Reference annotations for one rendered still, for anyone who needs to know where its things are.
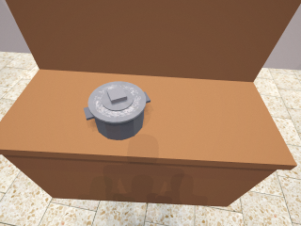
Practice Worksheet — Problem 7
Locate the pot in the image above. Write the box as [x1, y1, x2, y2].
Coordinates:
[84, 91, 151, 140]

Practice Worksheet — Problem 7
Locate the lid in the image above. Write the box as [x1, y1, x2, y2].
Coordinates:
[87, 81, 147, 124]

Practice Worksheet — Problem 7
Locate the table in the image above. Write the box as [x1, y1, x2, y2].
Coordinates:
[0, 0, 301, 207]

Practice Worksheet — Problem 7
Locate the knob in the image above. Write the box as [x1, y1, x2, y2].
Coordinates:
[107, 87, 128, 104]

